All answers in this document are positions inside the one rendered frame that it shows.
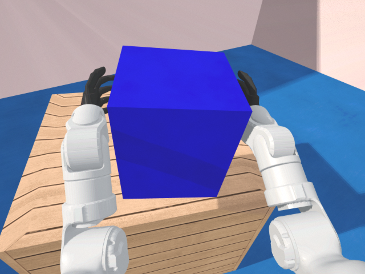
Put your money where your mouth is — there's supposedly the pedestal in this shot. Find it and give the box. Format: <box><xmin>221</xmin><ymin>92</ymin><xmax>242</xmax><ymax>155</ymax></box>
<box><xmin>0</xmin><ymin>91</ymin><xmax>275</xmax><ymax>274</ymax></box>

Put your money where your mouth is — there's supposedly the right robot hand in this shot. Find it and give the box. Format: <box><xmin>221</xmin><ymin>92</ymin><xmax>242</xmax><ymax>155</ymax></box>
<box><xmin>237</xmin><ymin>70</ymin><xmax>259</xmax><ymax>106</ymax></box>

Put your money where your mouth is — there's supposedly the robot right upper arm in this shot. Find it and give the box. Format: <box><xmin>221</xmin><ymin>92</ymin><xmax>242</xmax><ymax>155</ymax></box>
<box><xmin>269</xmin><ymin>211</ymin><xmax>365</xmax><ymax>274</ymax></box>

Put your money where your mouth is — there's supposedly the carton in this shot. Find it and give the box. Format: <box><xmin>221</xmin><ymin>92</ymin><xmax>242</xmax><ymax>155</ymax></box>
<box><xmin>107</xmin><ymin>46</ymin><xmax>252</xmax><ymax>199</ymax></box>

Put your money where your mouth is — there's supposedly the left robot hand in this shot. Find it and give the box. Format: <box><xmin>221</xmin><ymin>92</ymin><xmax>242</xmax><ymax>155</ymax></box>
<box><xmin>81</xmin><ymin>67</ymin><xmax>115</xmax><ymax>114</ymax></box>

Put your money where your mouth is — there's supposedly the robot right forearm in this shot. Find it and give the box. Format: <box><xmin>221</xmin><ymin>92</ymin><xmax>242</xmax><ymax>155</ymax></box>
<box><xmin>241</xmin><ymin>105</ymin><xmax>342</xmax><ymax>253</ymax></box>

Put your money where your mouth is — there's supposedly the robot left upper arm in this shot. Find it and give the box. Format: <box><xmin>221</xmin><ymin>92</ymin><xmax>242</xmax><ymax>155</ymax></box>
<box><xmin>61</xmin><ymin>225</ymin><xmax>129</xmax><ymax>274</ymax></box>

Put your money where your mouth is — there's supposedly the robot left forearm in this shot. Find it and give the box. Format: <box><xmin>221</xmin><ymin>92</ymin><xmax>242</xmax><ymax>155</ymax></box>
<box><xmin>60</xmin><ymin>104</ymin><xmax>117</xmax><ymax>271</ymax></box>

